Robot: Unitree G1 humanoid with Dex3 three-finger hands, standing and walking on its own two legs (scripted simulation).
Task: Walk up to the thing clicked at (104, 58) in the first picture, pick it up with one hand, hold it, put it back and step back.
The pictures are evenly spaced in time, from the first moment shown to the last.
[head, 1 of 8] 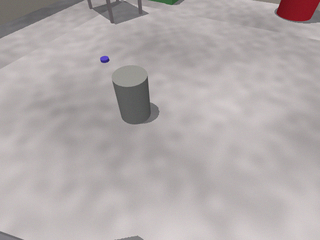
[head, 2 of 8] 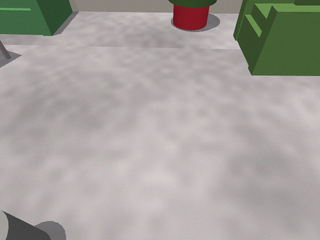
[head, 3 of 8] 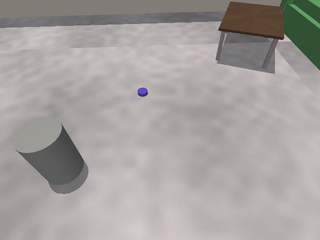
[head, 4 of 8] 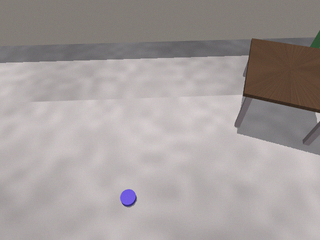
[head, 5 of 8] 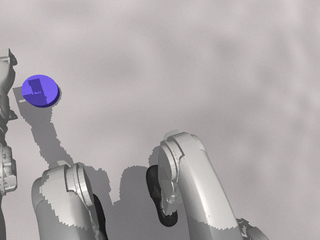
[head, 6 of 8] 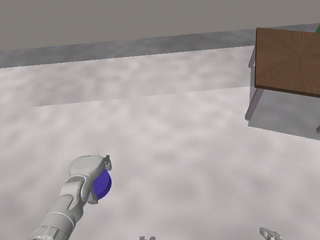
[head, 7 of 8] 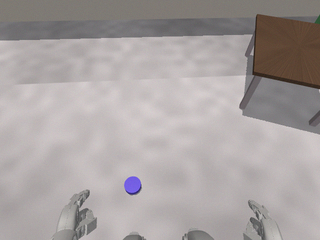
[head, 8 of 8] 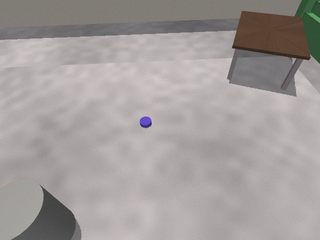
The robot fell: no
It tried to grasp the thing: yes
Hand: left
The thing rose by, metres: 0.68
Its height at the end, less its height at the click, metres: +0.00
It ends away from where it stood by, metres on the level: 0.00
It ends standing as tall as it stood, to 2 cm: yes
